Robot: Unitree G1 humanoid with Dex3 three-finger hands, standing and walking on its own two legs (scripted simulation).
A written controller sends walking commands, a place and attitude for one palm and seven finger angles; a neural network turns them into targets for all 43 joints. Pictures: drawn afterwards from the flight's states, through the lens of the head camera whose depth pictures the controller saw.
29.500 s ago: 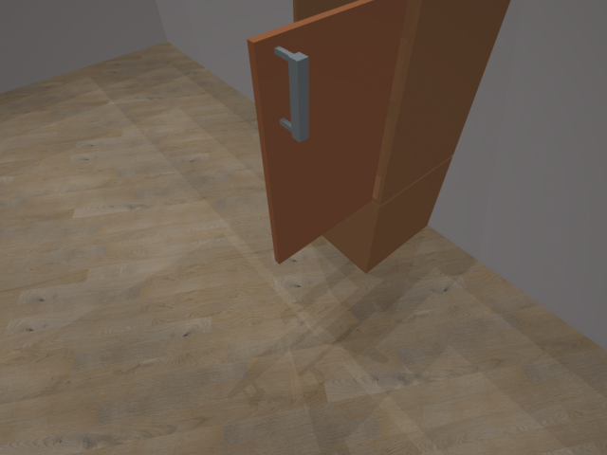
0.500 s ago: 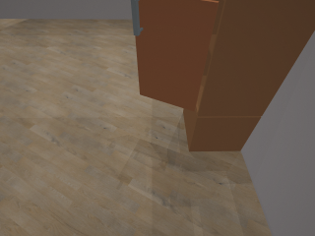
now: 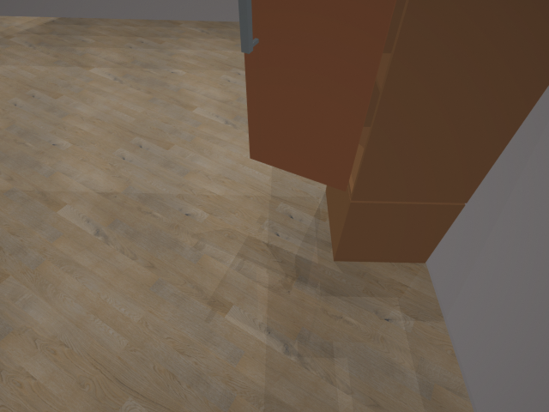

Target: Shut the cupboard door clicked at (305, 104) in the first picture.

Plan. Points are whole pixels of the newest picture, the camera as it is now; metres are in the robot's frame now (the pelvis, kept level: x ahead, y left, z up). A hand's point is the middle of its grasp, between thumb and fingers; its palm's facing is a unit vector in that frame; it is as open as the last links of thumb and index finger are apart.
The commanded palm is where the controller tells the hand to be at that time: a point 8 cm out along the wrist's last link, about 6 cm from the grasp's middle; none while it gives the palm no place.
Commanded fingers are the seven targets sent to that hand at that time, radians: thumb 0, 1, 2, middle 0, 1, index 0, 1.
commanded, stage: walk to a spot facing it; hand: left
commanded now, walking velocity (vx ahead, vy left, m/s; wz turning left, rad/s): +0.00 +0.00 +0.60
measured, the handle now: (250, 17) +0.95 +0.10 +0.15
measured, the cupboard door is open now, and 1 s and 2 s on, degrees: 65 65 65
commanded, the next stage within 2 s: turn to face it in 1.82 s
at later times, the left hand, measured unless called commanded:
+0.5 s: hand out of the picture +0.04 +0.24 -0.16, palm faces +0.30 -0.92 -0.25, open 7.4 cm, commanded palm none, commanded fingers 0.00 0.90 0.90 -0.20 -0.30 -0.20 -0.30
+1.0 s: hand out of the picture -0.07 +0.16 -0.16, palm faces +0.61 -0.74 -0.26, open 7.4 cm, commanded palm none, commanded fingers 0.00 0.90 0.90 -0.20 -0.30 -0.20 -0.30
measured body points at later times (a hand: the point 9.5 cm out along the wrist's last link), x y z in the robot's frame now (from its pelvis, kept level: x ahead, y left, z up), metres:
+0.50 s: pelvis +0.00 +0.01 +0.00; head +0.04 +0.04 +0.45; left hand +0.03 +0.29 -0.14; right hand +0.10 -0.23 -0.14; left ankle +0.00 +0.10 -0.74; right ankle +0.02 -0.16 -0.68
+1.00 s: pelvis +0.01 -0.03 +0.00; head +0.06 -0.01 +0.44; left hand -0.11 +0.20 -0.14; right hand +0.24 -0.19 -0.15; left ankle -0.09 +0.07 -0.70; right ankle +0.05 -0.15 -0.74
